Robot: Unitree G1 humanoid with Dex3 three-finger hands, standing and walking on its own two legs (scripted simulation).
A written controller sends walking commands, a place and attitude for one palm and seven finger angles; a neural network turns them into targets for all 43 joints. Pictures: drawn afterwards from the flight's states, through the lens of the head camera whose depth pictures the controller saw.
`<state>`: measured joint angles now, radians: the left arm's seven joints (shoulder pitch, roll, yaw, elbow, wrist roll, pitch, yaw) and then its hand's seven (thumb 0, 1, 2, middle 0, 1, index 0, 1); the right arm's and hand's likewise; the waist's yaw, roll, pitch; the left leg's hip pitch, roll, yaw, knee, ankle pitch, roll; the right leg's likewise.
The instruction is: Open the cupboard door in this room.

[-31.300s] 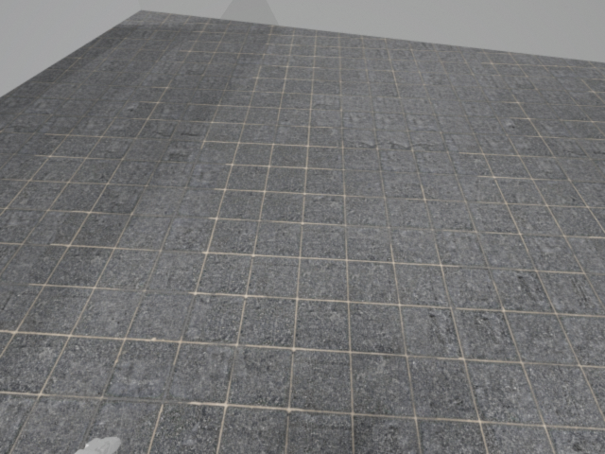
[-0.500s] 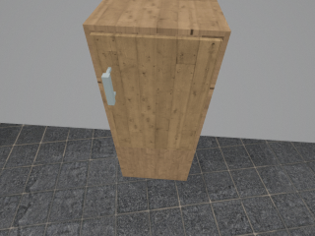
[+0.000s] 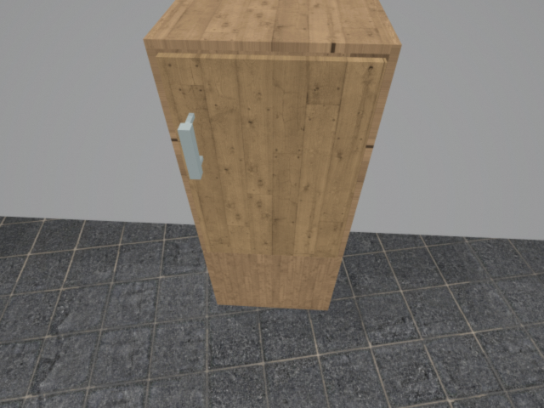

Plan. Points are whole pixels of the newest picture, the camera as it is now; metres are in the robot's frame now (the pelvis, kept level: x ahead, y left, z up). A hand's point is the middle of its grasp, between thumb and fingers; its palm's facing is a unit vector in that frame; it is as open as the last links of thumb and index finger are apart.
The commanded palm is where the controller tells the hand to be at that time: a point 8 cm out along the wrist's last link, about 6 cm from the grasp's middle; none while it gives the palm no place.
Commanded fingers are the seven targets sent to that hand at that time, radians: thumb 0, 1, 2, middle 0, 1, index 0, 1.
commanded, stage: look again from close up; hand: left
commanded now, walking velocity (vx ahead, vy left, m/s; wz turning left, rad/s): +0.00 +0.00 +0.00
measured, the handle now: (193, 146) +0.58 +0.18 +0.06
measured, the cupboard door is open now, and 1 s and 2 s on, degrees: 0 0 0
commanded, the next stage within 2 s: raise the hand with hooked fingers in 0.34 s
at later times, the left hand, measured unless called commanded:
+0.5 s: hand out of the picture +0.06 +0.19 -0.15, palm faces +0.12 -0.97 -0.22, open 7.3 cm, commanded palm +0.12 +0.24 -0.06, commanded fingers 0.00 0.81 0.86 -0.21 -0.36 -0.21 -0.36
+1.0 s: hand (132, 386) +0.16 +0.20 -0.02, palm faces +0.07 -1.00 -0.06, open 9.5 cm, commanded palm +0.16 +0.26 -0.01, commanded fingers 0.00 0.22 0.61 -0.25 -0.74 -0.25 -0.74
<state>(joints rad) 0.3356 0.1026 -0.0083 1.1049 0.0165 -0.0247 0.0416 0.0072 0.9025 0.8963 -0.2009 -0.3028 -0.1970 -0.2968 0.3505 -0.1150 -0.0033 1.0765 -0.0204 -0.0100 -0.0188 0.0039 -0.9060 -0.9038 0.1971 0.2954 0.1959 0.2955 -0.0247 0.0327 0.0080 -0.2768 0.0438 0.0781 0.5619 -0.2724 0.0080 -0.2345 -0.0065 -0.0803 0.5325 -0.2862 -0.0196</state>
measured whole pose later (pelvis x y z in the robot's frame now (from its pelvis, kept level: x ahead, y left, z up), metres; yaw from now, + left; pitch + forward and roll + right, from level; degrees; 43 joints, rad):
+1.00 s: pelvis -0.02 -0.02 -0.08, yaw +3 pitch +11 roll -2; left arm 0.40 0.25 0.26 0.07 -0.32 -0.48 -0.42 0.02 0.44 0.70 -0.23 -0.60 -0.23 -0.59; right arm 0.16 -0.25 -0.02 0.53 0.03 -0.24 -0.06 0.01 -0.90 -0.90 0.20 0.30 0.20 0.30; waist 0.05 0.00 -0.11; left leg -0.83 0.07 -0.02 1.12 -0.49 -0.03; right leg -0.75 -0.01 -0.16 1.09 -0.53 -0.06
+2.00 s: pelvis +0.00 +0.02 -0.02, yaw +2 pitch +5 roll -2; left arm -0.05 0.44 0.42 0.35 -0.35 -0.16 -0.53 -0.01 -0.50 0.30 -0.30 -1.20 -0.30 -1.19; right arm 0.26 -0.26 0.07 0.57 0.05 -0.22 -0.09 0.01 -0.90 -0.90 0.20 0.30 0.20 0.30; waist 0.02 0.02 -0.04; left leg -0.50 0.03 0.04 0.78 -0.36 0.03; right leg -0.43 -0.03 -0.10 0.72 -0.37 0.00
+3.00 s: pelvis -0.01 -0.01 -0.02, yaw +1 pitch +7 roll -1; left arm -0.38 0.51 0.43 0.75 -0.30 -0.21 -0.56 -0.01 -0.50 0.30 -0.30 -1.20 -0.30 -1.20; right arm 0.29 -0.30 0.05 0.61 0.06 -0.16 -0.10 0.01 -0.90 -0.90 0.20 0.30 0.20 0.30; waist -0.03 0.01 -0.04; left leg -0.54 0.06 0.05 0.76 -0.34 0.00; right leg -0.49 0.00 -0.10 0.74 -0.36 -0.03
